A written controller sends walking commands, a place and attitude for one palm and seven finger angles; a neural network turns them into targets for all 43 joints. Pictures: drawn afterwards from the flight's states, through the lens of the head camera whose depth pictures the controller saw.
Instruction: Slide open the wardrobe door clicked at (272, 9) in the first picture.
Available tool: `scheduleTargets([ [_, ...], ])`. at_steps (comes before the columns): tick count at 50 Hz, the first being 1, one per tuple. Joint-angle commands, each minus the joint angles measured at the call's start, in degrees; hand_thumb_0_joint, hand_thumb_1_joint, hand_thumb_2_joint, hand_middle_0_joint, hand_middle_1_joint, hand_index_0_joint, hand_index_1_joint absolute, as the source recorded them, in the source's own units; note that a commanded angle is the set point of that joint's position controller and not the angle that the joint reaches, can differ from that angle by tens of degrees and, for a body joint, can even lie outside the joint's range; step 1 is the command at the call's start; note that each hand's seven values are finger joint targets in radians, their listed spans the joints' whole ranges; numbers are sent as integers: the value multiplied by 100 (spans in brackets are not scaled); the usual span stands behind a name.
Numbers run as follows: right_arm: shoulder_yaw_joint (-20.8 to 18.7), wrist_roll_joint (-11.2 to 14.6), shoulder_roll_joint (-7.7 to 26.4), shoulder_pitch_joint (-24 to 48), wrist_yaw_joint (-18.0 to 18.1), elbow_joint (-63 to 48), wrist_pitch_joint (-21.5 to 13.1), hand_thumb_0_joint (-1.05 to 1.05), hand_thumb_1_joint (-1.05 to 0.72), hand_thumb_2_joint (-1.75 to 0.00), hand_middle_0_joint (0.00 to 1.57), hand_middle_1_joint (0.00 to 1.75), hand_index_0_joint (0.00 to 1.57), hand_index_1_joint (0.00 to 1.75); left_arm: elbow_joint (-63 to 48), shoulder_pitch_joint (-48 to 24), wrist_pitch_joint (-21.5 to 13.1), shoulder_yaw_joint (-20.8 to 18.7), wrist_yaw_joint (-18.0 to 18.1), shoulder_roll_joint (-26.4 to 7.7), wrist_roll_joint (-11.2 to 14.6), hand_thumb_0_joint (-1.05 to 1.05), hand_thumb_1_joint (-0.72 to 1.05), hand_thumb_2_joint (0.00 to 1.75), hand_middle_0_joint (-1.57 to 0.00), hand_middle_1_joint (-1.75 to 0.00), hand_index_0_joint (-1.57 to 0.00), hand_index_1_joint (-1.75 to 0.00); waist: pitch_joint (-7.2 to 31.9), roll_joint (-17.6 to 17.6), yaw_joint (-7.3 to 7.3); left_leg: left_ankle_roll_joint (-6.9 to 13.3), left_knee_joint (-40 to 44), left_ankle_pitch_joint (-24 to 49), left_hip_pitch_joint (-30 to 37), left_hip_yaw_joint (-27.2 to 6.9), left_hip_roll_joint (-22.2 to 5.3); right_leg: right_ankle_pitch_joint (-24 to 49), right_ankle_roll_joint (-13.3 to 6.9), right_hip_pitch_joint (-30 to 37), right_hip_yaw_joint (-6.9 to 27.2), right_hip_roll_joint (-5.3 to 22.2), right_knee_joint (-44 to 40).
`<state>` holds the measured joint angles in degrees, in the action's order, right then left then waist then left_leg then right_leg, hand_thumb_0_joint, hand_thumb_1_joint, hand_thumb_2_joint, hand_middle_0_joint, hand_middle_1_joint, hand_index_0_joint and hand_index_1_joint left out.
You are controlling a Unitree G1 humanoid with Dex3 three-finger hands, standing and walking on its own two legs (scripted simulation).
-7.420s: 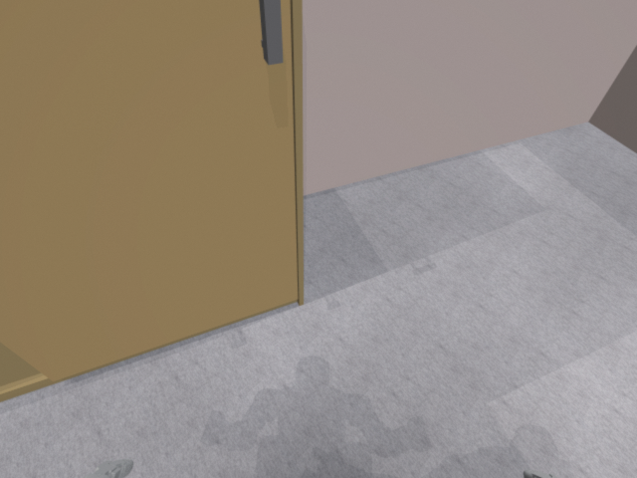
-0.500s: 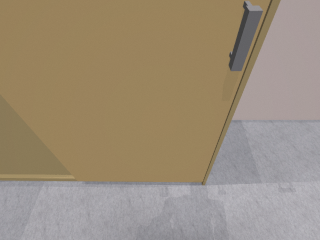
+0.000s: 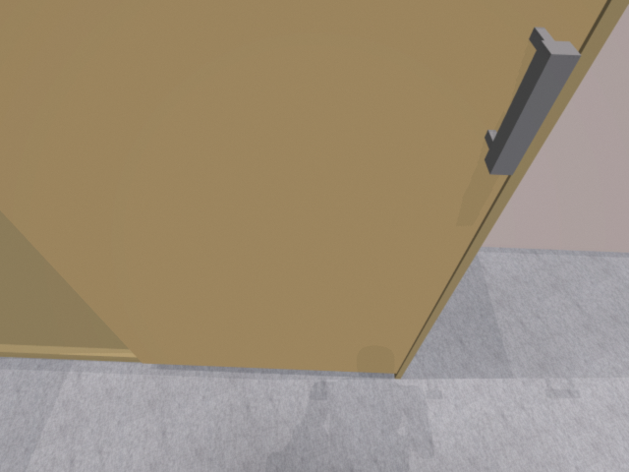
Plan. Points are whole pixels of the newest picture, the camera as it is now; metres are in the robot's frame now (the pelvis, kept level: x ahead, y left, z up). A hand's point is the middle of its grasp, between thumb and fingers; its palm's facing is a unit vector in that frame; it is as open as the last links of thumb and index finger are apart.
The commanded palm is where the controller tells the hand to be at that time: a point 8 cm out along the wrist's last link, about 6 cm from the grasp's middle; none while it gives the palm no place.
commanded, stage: come to a stop and stand still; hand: right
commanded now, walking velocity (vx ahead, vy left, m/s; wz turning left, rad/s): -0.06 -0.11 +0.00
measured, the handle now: (518, 104) +0.46 -0.18 +0.24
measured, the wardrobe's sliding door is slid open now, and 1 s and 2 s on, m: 0.00 0.00 0.00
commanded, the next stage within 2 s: look again from close up in 1.80 s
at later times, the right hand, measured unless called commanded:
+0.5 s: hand out of the picture -0.04 -0.17 -0.17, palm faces +0.04 +0.98 -0.20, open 7.4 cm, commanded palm none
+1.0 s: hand out of the picture -0.01 -0.21 -0.17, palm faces +0.02 +0.97 -0.22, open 7.3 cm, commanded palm none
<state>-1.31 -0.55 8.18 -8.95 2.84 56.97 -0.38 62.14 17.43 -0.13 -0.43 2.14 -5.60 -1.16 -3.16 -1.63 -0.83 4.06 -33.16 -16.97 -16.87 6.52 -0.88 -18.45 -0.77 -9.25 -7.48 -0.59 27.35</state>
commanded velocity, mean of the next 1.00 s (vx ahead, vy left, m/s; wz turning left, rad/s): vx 0.00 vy -0.01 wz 0.00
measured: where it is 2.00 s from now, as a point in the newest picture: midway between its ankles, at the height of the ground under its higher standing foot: outside the picture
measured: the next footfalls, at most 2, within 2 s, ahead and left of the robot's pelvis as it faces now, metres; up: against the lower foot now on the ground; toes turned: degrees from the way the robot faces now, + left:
none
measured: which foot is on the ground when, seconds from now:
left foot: down 0.00-1.00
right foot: down 0.00-1.00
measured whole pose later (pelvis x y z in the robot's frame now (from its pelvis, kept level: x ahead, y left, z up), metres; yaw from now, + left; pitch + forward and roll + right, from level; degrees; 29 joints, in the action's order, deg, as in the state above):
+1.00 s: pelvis -0.04 -0.03 +0.00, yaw +0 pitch -2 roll +0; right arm 0.0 -0.9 9.3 -18.2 2.8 57.3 -0.6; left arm 59.7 21.4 -0.4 0.0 1.1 -7.8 -1.3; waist 0.5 0.4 -0.9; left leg 2.4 -28.4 -10.9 -15.9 6.4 -0.7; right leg -16.4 -3.4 -11.2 -6.9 -0.9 29.1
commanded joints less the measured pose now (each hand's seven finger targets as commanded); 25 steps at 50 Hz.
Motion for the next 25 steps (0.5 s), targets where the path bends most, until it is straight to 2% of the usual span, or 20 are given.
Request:
scheduleTargets([
  [1,-235,-55,788,-672,18,-181,27,0,-90,-90,20,30,20,30,-272,550,33,-200,69,-648,1,0,90,90,-20,-30,-20,-30,687,327,142,90,210,3113,636,-1040,-1039,2477,-23,-49,461,780,167],
  [2,-238,-65,833,-686,15,-186,36,0,-90,-90,20,30,20,30,-328,475,56,-215,57,-623,2,0,90,90,-20,-30,-20,-30,698,176,151,159,339,3128,644,-1177,-1170,1982,12,-125,393,683,285],
  [4,-242,-88,893,-669,6,-168,45,0,-90,-90,20,30,20,30,-397,397,107,-207,37,-544,17,0,90,90,-20,-30,-20,-30,673,-339,130,370,749,2872,647,-1500,-1467,903,99,-289,319,474,474],
  [6,-227,-75,924,-527,-5,-182,45,0,-90,-90,20,30,20,30,-427,305,141,-179,3,-506,24,0,90,90,-20,-30,-20,-30,414,-600,92,545,1123,2114,374,-1730,-1627,-94,146,-423,364,351,451],
  [7,-213,-76,902,-442,-15,-185,44,0,-90,-90,20,30,20,30,-407,301,143,-168,-11,-488,24,0,90,90,-20,-30,-20,-30,356,-589,58,522,1244,1575,160,-1706,-1578,-169,126,-293,406,361,284],
  [9,-178,-75,827,-300,-46,-216,53,0,-90,-90,20,30,20,30,-330,424,115,-156,-29,-526,20,0,90,90,-20,-30,-20,-30,330,-224,-37,279,1264,748,-257,-1414,-1203,277,44,220,464,485,-190],
  [10,-153,-55,780,-263,-65,-236,66,0,-90,-90,20,30,20,30,-311,441,84,-147,-32,-615,10,0,90,90,-20,-30,-20,-30,243,46,-35,121,1182,436,-354,-1172,-966,500,-36,204,635,633,-335],
  [11,-129,-43,701,-311,-79,-203,80,0,-90,-90,20,30,20,30,-323,309,43,-134,-32,-689,-5,0,90,90,-20,-30,-20,-30,148,462,45,-18,1073,334,-208,-996,-719,649,-130,-31,849,815,-604],
  [12,-104,-40,651,-406,-88,-149,82,0,-90,-90,20,30,20,30,-360,130,7,-111,-31,-743,-5,0,90,90,-20,-30,-20,-30,92,643,135,-124,976,363,103,-826,-566,643,-206,-332,987,967,-852],
  [14,-60,-58,596,-647,-101,-23,52,0,-90,-90,20,30,20,30,-415,-45,-45,-90,-26,-791,16,0,90,90,-20,-30,-20,-30,126,592,241,-177,941,662,558,-770,-532,689,-220,-577,966,996,-993],
  [19,7,-50,592,-853,-107,201,-9,0,-90,-90,20,30,20,30,-269,136,-49,-32,-31,-744,28,0,90,90,-20,-30,-20,-30,-41,162,165,-149,1392,347,433,-938,-636,178,-111,-435,814,827,-1072],
  [23,31,-35,555,-979,-106,337,-39,0,-90,-90,20,30,20,30,-127,309,-50,8,-43,-705,20,0,90,90,-20,-30,-20,-30,-258,-14,128,-153,1636,-86,220,-1017,-654,28,-107,-397,747,721,-1104],
  [24,93,-120,1282,-989,-40,84,-152,0,-90,-90,20,30,20,30,-650,-34,-25,-117,-98,-1268,-48,0,90,90,-20,-30,-20,-30,-808,209,-95,-158,1077,838,-31,-1065,-405,1047,-80,-341,901,332,-798],
  [25,17,-45,956,-1146,-49,47,-138,0,-90,-90,20,30,20,30,-773,82,-150,-191,-51,-1145,-16,0,90,90,-20,-30,-20,-30,351,327,66,-78,974,186,356,-976,-724,457,-131,-300,887,674,-423],
])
